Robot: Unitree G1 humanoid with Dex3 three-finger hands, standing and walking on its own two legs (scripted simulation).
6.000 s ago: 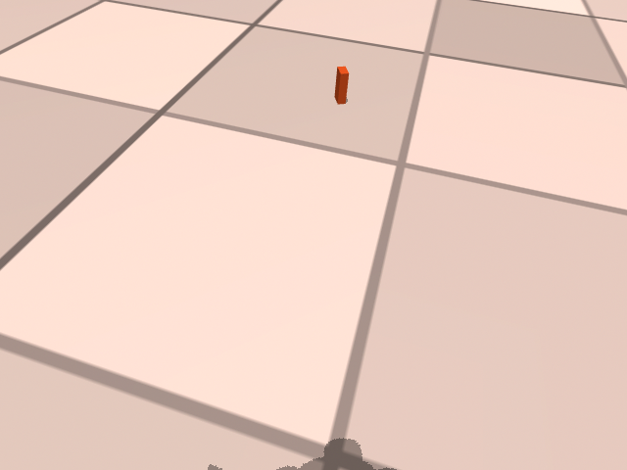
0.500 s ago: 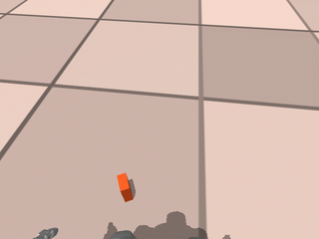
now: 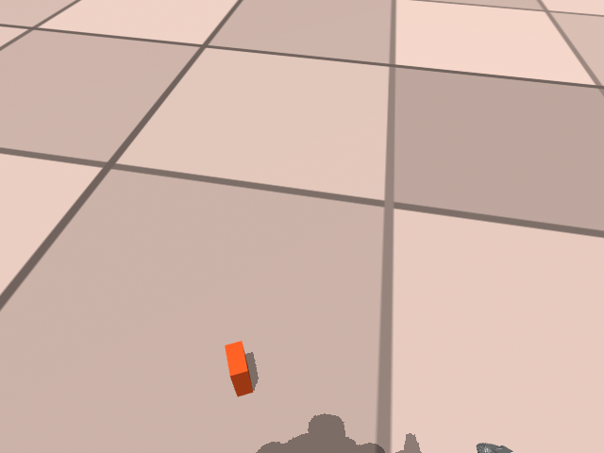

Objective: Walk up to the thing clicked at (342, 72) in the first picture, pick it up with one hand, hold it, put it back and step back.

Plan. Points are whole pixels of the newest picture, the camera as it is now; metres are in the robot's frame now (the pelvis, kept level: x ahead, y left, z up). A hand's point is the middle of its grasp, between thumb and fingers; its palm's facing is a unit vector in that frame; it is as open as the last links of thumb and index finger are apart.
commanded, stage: walk up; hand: left
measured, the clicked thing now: (239, 369) +0.45 +0.19 -0.68
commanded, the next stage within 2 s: stand in 1.02 s
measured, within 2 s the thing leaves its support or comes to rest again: neither
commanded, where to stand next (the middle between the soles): +0.08 +0.00 m, yaw -1 degrees
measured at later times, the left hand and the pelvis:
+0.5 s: hand out of the picture +0.11 +0.24 -0.15, palm faces -0.02 -0.95 -0.31, open 7.4 cm; pelvis +0.01 +0.00 +0.01, yaw +0 degrees
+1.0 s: hand out of the picture +0.09 +0.25 -0.15, palm faces +0.00 -0.95 -0.32, open 7.4 cm; pelvis +0.02 +0.00 +0.01, yaw +0 degrees
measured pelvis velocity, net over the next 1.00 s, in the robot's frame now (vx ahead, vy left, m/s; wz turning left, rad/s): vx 0.02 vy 0.00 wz -0.01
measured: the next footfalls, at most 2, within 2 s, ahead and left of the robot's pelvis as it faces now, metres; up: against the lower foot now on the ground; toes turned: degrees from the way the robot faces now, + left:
none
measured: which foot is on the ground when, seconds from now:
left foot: down 0.00-1.00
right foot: down 0.00-1.00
